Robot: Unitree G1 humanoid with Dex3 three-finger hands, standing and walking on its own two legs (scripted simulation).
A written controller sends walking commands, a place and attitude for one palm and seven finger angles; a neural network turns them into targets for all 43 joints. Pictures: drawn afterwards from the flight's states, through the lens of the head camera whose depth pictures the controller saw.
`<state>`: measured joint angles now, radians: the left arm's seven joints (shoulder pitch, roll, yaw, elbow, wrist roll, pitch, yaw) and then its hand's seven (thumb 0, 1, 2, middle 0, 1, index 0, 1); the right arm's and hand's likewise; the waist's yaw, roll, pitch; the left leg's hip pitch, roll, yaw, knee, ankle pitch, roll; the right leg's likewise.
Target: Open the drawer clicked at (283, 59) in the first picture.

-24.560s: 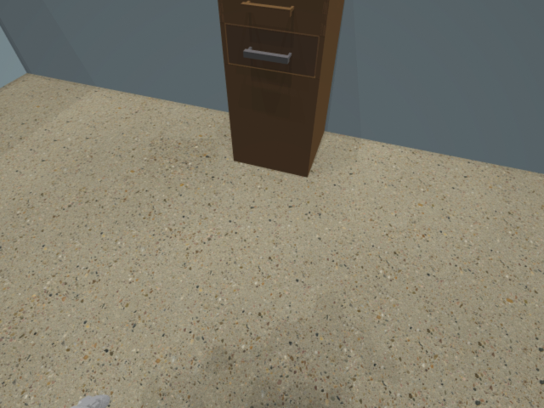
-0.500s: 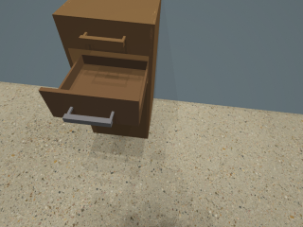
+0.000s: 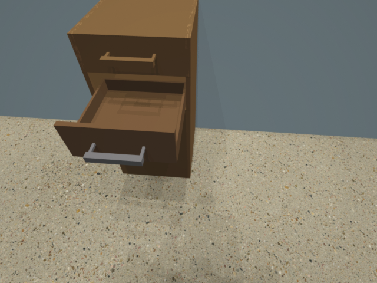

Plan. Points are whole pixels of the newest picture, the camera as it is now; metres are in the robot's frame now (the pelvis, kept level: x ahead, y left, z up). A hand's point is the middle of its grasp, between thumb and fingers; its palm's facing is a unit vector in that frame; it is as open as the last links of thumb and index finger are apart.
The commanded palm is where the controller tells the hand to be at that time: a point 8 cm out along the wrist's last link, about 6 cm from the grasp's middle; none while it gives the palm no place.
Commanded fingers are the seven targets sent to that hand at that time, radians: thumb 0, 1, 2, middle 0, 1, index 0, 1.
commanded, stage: let the arm hang, fingers relaxed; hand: left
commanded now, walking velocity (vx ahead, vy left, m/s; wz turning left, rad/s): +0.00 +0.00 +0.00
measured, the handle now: (116, 153) +0.51 +0.27 -0.12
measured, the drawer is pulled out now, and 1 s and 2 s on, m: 0.30 0.30 0.30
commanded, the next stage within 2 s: look to check the result in 0.28 s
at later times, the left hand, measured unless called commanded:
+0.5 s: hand out of the picture +0.00 +0.15 -0.18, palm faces +0.03 -0.98 -0.18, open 7.4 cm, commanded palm none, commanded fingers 0.00 0.90 0.90 -0.20 -0.30 -0.20 -0.30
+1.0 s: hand out of the picture +0.02 +0.14 -0.17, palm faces +0.03 -0.98 -0.19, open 7.4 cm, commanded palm none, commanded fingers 0.00 0.90 0.90 -0.20 -0.30 -0.20 -0.30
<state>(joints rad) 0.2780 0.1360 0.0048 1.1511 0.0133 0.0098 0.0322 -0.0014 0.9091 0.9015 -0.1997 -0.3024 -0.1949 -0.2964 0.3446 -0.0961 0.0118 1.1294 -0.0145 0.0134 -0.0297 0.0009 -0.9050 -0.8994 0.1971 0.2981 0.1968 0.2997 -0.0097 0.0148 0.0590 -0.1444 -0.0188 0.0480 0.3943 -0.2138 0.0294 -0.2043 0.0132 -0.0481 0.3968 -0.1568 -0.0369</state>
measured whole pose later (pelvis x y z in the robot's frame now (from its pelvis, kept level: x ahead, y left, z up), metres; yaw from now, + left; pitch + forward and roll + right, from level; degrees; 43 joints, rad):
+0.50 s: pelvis +0.01 -0.01 +0.00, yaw +0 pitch -2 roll +0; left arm 0.29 0.11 0.01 1.15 0.01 0.00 0.04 0.00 0.91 0.90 -0.20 -0.30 -0.20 -0.30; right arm 0.34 -0.11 -0.01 1.13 -0.01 0.01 -0.04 0.00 -0.91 -0.90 0.20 0.30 0.20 0.30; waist -0.01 0.01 0.06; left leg -0.13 0.00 0.05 0.39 -0.23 0.01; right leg -0.19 0.03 -0.05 0.39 -0.17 -0.05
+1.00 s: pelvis +0.03 -0.02 +0.00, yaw +0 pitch -1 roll +0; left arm 0.27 0.12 0.01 1.15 0.01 -0.01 0.04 0.00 0.91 0.90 -0.20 -0.30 -0.20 -0.30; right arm 0.32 -0.10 0.00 1.13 -0.01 0.01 -0.04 0.00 -0.90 -0.90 0.20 0.30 0.20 0.30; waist -0.01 0.02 0.06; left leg -0.11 0.02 0.04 0.38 -0.24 -0.01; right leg -0.17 0.05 -0.06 0.38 -0.19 -0.07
